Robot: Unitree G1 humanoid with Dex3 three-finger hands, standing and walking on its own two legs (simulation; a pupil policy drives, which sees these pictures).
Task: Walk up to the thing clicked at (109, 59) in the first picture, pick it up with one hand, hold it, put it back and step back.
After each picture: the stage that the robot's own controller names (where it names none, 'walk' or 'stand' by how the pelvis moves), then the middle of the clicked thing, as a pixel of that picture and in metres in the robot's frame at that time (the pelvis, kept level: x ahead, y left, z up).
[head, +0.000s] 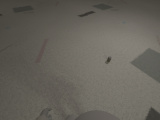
stand; (109, 59) +1.25 -0.41 -0.72
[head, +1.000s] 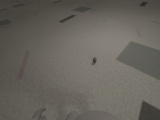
walk; (94, 60) +1.19 -0.01 -0.69
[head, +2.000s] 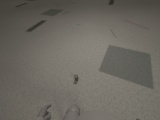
walk; (76, 77) +0.72 +0.26 -0.71
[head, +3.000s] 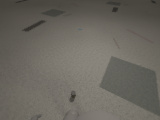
walk; (73, 94) +0.45 +0.21 -0.70
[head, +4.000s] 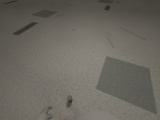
stand; (70, 99) +0.38 +0.22 -0.72
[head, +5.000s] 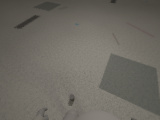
stand; (72, 97) +0.35 +0.20 -0.71
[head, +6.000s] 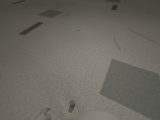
stand; (72, 104) +0.32 +0.20 -0.72
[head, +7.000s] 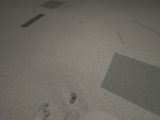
stand; (73, 95) +0.36 +0.20 -0.71
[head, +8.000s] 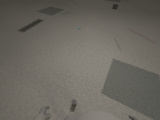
stand; (74, 103) +0.32 +0.15 -0.72
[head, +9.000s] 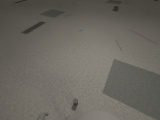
stand; (75, 102) +0.36 +0.14 -0.72
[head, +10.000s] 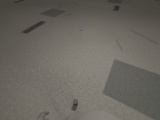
stand; (75, 102) +0.35 +0.14 -0.72
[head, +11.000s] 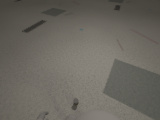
go down; (76, 101) +0.35 +0.14 -0.72
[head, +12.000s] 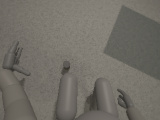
go down; (66, 65) +0.41 +0.19 -0.35
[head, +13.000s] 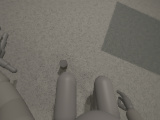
go down; (63, 65) +0.41 +0.21 -0.30
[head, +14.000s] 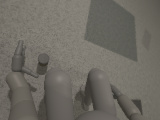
close in; (43, 60) +0.39 +0.24 -0.22
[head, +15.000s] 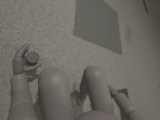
close; (32, 59) +0.40 +0.25 -0.22
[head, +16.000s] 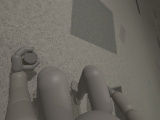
close; (29, 59) +0.39 +0.25 -0.22
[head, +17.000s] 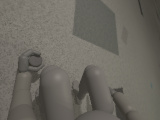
lift; (34, 62) +0.37 +0.23 -0.22
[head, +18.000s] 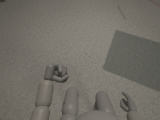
lift; (61, 74) +0.32 +0.19 +0.00
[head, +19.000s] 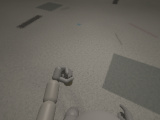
hold; (67, 77) +0.32 +0.16 +0.01
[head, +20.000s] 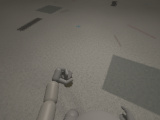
hold; (67, 79) +0.31 +0.16 +0.00
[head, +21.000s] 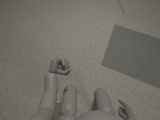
crouch; (64, 68) +0.38 +0.18 -0.07
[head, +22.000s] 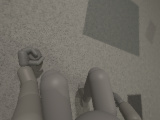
lower; (36, 58) +0.40 +0.26 -0.22
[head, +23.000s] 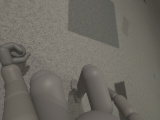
lower; (19, 54) +0.42 +0.29 -0.22
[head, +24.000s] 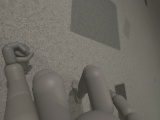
lower; (22, 54) +0.42 +0.28 -0.23
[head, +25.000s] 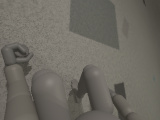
lower; (22, 54) +0.42 +0.28 -0.23
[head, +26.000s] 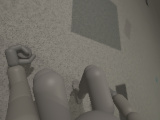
rest; (25, 56) +0.41 +0.28 -0.22
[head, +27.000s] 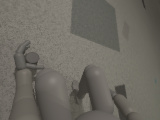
withdraw; (32, 60) +0.39 +0.24 -0.23
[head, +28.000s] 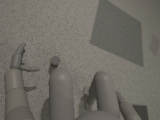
stand; (54, 62) +0.40 +0.22 -0.26
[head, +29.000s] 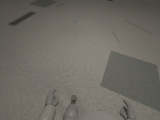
stand; (73, 98) +0.34 +0.14 -0.63
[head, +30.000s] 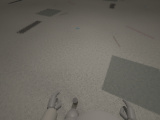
stand; (75, 101) +0.35 +0.15 -0.66
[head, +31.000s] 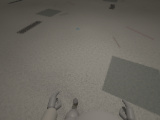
stand; (75, 102) +0.35 +0.14 -0.67
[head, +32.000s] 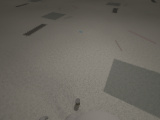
stand; (77, 102) +0.38 +0.13 -0.72
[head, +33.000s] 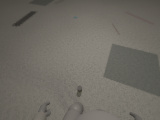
walk; (79, 89) +0.43 +0.13 -0.70
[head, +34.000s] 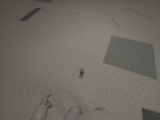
walk; (81, 71) +0.71 +0.13 -0.70
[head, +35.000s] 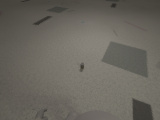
stand; (82, 65) +1.00 +0.15 -0.70
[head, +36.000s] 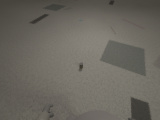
stand; (81, 65) +0.99 +0.15 -0.72
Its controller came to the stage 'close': yes
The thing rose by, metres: 0.71
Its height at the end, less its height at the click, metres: +0.00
